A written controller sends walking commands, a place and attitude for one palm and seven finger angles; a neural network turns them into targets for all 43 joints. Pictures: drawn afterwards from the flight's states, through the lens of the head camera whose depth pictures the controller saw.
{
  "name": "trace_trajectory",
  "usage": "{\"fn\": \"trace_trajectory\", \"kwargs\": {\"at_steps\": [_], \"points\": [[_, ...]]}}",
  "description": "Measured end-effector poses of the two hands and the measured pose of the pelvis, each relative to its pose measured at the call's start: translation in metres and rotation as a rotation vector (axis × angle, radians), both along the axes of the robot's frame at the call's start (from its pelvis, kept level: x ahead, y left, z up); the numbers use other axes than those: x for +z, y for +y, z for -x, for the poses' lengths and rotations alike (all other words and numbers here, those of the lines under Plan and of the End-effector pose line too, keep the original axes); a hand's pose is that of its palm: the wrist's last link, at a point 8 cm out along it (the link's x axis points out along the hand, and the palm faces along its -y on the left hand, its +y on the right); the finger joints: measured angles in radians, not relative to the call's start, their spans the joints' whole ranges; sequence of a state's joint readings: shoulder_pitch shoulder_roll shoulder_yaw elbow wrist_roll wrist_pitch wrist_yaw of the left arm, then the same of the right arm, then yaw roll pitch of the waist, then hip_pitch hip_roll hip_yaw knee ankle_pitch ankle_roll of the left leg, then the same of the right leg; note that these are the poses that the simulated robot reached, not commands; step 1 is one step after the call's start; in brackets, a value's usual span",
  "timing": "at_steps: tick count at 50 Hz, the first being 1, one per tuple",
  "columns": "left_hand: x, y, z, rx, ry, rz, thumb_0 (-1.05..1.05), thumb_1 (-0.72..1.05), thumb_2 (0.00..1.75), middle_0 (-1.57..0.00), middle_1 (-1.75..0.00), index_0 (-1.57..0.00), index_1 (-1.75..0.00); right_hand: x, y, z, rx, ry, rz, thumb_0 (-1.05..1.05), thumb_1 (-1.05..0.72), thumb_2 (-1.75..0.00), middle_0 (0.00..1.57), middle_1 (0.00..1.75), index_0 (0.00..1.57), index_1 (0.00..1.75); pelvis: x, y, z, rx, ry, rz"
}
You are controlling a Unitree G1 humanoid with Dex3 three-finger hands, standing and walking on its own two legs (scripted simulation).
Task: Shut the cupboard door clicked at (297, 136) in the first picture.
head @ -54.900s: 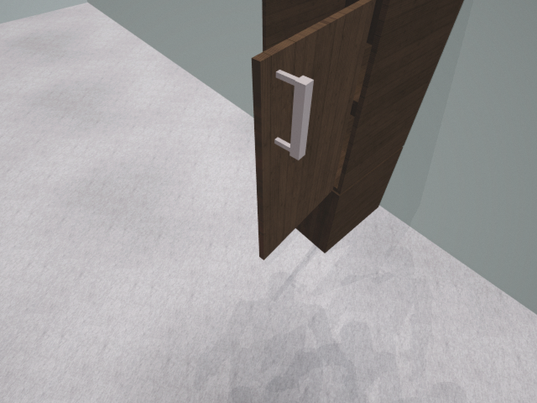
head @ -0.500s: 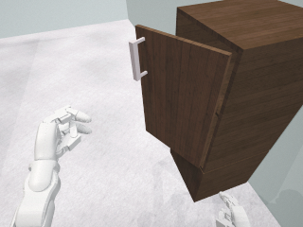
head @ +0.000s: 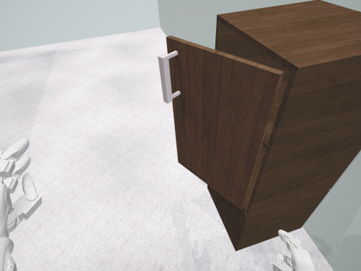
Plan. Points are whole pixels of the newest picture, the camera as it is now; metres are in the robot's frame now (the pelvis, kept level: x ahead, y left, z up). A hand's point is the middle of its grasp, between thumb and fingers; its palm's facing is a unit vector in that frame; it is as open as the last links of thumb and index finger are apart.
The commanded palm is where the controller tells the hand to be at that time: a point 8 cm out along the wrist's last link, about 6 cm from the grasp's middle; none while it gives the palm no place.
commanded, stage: draw the hand back to the body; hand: left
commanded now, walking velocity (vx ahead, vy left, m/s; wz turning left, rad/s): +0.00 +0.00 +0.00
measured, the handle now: (170, 77) +0.64 +0.12 +0.13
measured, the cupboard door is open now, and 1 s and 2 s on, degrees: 28 28 28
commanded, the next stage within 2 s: step back with the hand held close in 0.22 s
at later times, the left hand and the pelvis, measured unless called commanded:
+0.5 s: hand (53, 186) +0.21 +0.26 +0.15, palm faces +0.39 -0.79 -0.47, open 7.4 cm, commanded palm +0.15 +0.30 +0.17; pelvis +0.00 +0.00 +0.00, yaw -1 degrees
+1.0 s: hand out of the picture +0.10 +0.31 +0.14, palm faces +0.43 -0.77 -0.46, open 7.4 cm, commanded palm +0.03 +0.34 +0.17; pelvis -0.10 +0.04 -0.02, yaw +2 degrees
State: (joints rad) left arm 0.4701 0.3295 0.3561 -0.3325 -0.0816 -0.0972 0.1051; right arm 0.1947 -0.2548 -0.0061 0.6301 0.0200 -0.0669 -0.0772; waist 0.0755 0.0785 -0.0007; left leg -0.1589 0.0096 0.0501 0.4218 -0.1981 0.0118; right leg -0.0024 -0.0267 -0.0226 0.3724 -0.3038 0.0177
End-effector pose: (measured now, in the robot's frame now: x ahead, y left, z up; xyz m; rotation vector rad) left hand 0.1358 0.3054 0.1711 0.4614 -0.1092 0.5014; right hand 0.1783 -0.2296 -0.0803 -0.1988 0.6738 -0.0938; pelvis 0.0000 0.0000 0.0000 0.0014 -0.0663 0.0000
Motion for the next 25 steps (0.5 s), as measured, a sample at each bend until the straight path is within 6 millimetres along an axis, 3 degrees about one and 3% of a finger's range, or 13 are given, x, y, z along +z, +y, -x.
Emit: {"fn": "trace_trajectory", "kwargs": {"at_steps": [6,11,15,25], "points": [[-0.009,-0.01,-0.015,-0.031,0.009,0.047,0.02,0.9,0.9,-0.22,-0.32,-0.23,-0.32,0.005,0.009,-0.011,0.021,-0.019,-0.013,0.01,-0.91,-0.9,0.2,0.3,0.2,0.3,0.0,-0.003,-0.002,0.0,0.006,-0.004],[0.001,-0.017,-0.021,-0.075,-0.004,0.008,0.02,0.89,0.9,-0.21,-0.31,-0.22,-0.31,0.006,0.013,-0.012,0.018,-0.028,-0.031,0.01,-0.9,-0.9,0.2,0.3,0.21,0.3,0.0,-0.005,-0.007,-0.008,0.008,-0.003],[0.007,-0.015,-0.023,-0.072,-0.002,-0.021,0.01,0.89,0.9,-0.21,-0.3,-0.22,-0.31,0.001,0.012,-0.008,0.01,-0.006,-0.042,0.01,-0.9,-0.9,0.2,0.3,0.21,0.3,0.0,-0.005,-0.009,-0.011,0.01,-0.003],[0.0,-0.007,-0.032,-0.092,0.06,-0.056,0.01,0.89,0.9,-0.21,-0.3,-0.21,-0.3,-0.012,-0.003,0.009,-0.05,0.109,-0.004,0.01,-0.9,-0.9,0.2,0.3,0.21,0.3,-0.001,0.0,-0.004,-0.015,0.067,0.015]]}}
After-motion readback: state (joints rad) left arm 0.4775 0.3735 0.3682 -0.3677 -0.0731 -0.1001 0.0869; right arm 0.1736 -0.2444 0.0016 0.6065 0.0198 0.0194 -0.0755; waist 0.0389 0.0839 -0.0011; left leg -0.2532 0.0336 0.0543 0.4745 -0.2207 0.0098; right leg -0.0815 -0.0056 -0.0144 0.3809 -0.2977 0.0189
